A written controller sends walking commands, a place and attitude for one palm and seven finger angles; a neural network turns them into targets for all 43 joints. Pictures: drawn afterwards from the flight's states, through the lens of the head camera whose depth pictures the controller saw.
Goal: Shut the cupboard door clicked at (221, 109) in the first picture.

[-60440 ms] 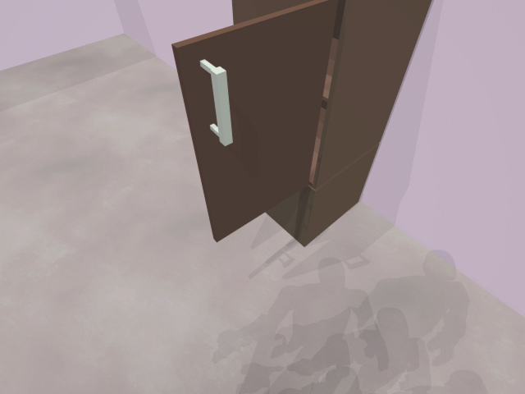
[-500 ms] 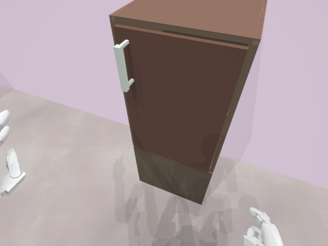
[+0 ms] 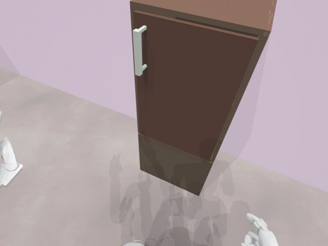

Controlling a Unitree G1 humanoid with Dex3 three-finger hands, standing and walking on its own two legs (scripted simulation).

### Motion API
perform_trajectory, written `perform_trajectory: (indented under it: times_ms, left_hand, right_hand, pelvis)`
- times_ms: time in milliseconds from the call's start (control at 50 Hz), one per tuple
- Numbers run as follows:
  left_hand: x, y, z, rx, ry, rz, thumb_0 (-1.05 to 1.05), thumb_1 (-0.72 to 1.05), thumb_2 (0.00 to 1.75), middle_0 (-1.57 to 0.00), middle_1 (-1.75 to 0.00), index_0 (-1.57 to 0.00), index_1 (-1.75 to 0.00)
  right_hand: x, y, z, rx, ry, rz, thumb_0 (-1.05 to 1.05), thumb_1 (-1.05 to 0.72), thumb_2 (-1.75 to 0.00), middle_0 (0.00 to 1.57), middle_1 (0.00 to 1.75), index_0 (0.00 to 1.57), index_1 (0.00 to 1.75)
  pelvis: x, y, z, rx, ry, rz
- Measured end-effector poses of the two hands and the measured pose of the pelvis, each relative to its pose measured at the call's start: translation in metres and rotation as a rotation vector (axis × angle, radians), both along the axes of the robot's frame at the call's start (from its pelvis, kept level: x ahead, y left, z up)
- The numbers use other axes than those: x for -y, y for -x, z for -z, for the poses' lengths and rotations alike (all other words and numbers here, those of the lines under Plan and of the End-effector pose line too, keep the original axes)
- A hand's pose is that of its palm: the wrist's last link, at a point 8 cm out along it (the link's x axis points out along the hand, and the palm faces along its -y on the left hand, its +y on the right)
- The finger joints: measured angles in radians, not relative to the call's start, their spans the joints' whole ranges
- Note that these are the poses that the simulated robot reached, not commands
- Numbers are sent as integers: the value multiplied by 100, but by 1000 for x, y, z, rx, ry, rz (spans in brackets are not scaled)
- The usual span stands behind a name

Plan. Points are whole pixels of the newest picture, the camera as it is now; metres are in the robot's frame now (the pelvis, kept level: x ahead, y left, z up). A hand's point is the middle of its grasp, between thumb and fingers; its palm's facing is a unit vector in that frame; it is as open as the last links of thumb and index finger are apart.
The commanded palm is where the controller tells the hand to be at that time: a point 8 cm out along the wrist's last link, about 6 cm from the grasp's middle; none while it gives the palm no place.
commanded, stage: step back with the hand held close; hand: left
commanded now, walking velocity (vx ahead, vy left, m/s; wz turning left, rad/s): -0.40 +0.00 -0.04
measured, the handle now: (141, 51) +0.67 +0.13 +0.15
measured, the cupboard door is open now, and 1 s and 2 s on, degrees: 0 0 0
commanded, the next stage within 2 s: stop stepping back and stand still in 0.32 s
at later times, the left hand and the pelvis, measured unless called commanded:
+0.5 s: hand out of the picture +0.10 +0.31 +0.18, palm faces +0.53 -0.79 -0.31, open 7.4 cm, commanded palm +0.03 +0.33 +0.19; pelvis -0.11 +0.03 +0.00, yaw +0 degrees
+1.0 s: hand out of the picture +0.07 +0.30 +0.18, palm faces +0.36 -0.84 -0.40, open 7.4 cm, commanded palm +0.00 +0.33 +0.19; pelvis -0.17 +0.05 +0.01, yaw -5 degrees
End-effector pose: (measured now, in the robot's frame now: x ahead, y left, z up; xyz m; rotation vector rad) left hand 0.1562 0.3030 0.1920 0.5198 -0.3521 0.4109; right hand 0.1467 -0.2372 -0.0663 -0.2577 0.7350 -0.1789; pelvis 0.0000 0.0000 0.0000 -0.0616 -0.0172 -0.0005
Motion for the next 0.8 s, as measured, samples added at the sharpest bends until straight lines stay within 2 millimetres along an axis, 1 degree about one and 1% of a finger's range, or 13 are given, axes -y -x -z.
perform_trajectory:
  times_ms: [80,140,260,320,360,400,440,480,600,660,700,760,800]
  left_hand:
    - [-3,10,0,7,-14,14,1,89,89,-21,-31,-21,-30]
    - [-4,23,-4,28,-49,19,1,89,89,-21,-31,-21,-30]
    - [-6,74,-13,71,-102,-14,1,89,89,-21,-31,-21,-30]
    - [-17,93,-10,90,-58,-53,1,89,89,-21,-31,-21,-30]
    - [-28,97,-5,116,-17,-70,1,89,89,-21,-31,-21,-30]
    - [-39,98,0,133,9,-80,1,89,90,-21,-31,-21,-30]
    - [-46,99,2,124,31,-78,1,89,90,-21,-31,-21,-30]
    - [-48,102,3,101,55,-58,1,89,90,-21,-31,-20,-30]
    - [-24,121,-11,51,66,63,2,90,90,-20,-31,-20,-30]
    - [-14,133,-17,27,-5,101,1,89,90,-21,-31,-20,-30]
    - [-14,139,-20,11,-20,116,1,89,90,-21,-31,-21,-30]
    - [-23,142,-18,1,1,94,1,89,89,-21,-31,-21,-30]
    - [-31,140,-12,6,26,66,1,89,89,-21,-31,-21,-30]
  right_hand:
    - [-3,9,-3,17,9,0,1,-90,-90,20,30,21,30]
    - [-5,14,-1,31,9,-16,1,-90,-90,20,30,21,30]
    - [-10,30,7,15,-3,-63,1,-90,-90,20,30,20,30]
    - [-17,43,8,-26,16,-74,1,-90,-90,20,30,20,30]
    - [-23,52,8,-28,34,-75,1,-90,-90,20,30,20,30]
    - [-30,61,10,-16,44,-69,1,-90,-90,20,30,20,30]
    - [-38,73,8,-1,23,-53,1,-90,-90,20,30,20,30]
    - [-45,86,2,17,-10,-39,1,-90,-90,20,30,21,30]
    - [-57,130,-16,48,-61,-23,1,-90,-90,20,30,21,30]
    - [-51,150,-12,42,-65,-18,1,-90,-90,20,30,21,30]
    - [-44,167,-6,7,-52,5,1,-90,-90,20,30,21,30]
    - [-33,194,-1,-47,-34,77,1,-90,-90,20,30,21,30]
    - [-25,208,2,-68,-6,115,1,-90,-90,20,30,21,30]
  pelvis:
    - [-3,13,2,4,11,-12]
    - [0,25,5,10,17,-46]
    - [0,48,11,21,-8,-74]
    - [-11,56,9,15,-31,-45]
    - [-19,64,12,0,-26,-47]
    - [-25,79,14,7,-8,-62]
    - [-28,93,12,17,7,-47]
    - [-29,103,7,16,16,-23]
    - [-29,129,-8,-13,20,27]
    - [-26,147,-5,-36,-29,54]
    - [-30,156,-6,-21,-23,72]
    - [-35,156,-9,-13,-35,95]
    - [-40,156,-7,-11,-34,91]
